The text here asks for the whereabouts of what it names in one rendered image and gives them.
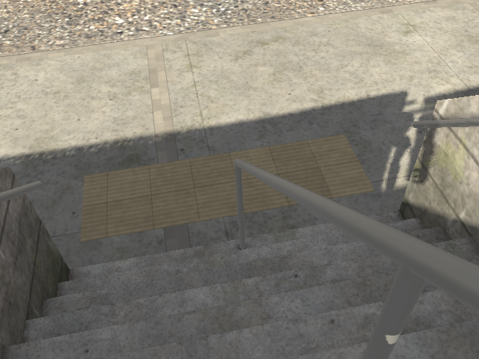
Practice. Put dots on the stairs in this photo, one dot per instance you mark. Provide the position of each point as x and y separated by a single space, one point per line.
308 293

